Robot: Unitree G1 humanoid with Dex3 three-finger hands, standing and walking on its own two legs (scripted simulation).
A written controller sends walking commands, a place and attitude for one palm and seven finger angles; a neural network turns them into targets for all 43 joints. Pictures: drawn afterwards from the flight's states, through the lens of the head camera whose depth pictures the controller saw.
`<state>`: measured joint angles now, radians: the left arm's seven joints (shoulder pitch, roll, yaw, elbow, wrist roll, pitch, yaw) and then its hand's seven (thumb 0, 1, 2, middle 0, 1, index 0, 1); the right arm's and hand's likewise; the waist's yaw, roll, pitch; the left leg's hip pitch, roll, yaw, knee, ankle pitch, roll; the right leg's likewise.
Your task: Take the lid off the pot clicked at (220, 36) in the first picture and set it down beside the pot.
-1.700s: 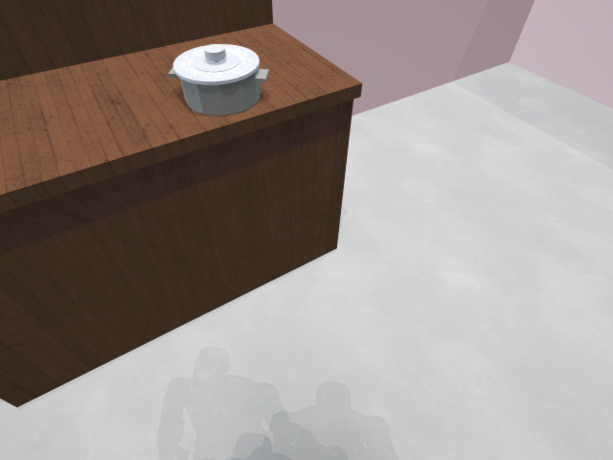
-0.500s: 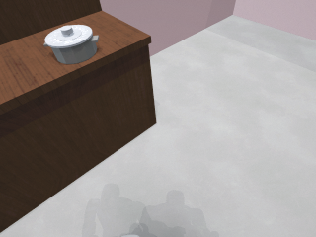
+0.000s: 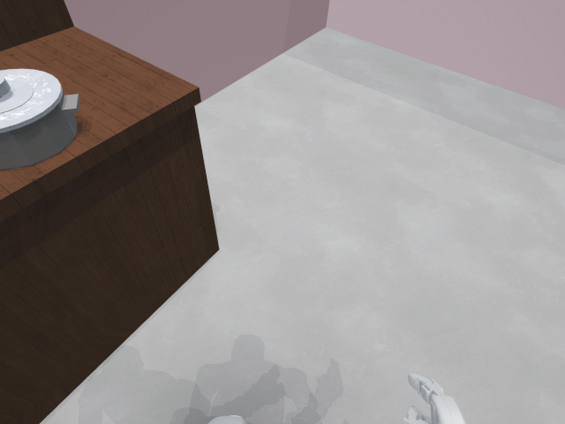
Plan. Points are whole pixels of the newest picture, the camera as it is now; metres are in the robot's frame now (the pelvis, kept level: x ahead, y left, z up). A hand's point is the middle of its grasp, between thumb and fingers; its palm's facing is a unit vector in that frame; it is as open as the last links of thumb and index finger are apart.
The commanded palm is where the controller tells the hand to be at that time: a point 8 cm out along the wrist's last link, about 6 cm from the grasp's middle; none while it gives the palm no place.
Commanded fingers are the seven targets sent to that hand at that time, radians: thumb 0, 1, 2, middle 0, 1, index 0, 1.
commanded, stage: walk to a spot facing it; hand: left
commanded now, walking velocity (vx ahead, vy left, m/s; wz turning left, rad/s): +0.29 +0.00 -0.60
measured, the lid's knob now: out of the picture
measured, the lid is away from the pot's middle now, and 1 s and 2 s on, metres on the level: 0.00 0.00 0.00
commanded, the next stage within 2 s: none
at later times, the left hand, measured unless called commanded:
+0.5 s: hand (226, 291) +0.36 +0.16 -0.16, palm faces -0.37 -0.92 -0.16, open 7.4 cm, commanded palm none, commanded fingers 0.00 0.90 0.90 -0.20 -0.30 -0.20 -0.30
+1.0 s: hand (208, 249) +0.45 +0.22 -0.15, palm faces -0.48 -0.84 -0.27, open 7.4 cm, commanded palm none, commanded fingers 0.00 0.90 0.90 -0.20 -0.30 -0.20 -0.30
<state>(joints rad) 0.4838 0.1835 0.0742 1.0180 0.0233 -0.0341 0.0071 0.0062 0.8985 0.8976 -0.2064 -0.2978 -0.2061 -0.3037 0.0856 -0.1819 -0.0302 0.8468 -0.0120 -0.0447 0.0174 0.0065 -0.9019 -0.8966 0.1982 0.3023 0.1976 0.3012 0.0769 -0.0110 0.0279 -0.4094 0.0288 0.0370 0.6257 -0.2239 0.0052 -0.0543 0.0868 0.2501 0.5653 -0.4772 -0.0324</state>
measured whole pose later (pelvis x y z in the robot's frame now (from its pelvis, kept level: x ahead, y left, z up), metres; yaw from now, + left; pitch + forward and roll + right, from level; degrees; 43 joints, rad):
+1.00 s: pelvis +0.29 +0.07 +0.01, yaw -36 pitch +3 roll +0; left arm 0.25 0.23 0.09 0.89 0.03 0.03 0.00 0.01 0.90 0.90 -0.20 -0.30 -0.20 -0.30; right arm 0.04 -0.21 -0.04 0.84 0.00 0.02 -0.02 0.00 -0.90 -0.90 0.20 0.30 0.20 0.30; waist 0.07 0.00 0.07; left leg -0.39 0.04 0.00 0.73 -0.38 -0.08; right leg -0.36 0.09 0.12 0.55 -0.22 -0.03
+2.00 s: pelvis +0.30 +0.03 +0.03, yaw -72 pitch +0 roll +0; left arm 0.34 0.17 0.06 0.95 0.02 -0.03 -0.02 0.01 0.90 0.90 -0.21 -0.30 -0.21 -0.30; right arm 0.17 -0.24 -0.07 0.90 -0.03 0.02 0.02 0.01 -0.90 -0.90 0.20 0.30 0.20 0.30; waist 0.03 0.03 0.01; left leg -0.52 0.11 0.01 0.94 -0.26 -0.10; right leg -0.15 0.07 0.07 0.38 -0.22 -0.06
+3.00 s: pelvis +0.38 -0.17 +0.01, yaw -98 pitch -1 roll +0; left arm 0.13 0.15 0.03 0.95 0.02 0.01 0.02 0.01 0.90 0.90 -0.20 -0.30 -0.20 -0.30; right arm 0.24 -0.17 -0.04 0.97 -0.01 0.03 -0.01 0.00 -0.91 -0.90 0.20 0.30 0.20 0.30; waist -0.06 0.04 0.04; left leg -0.46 0.11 0.02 0.98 -0.36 -0.06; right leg -0.25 0.03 -0.11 0.50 -0.23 -0.07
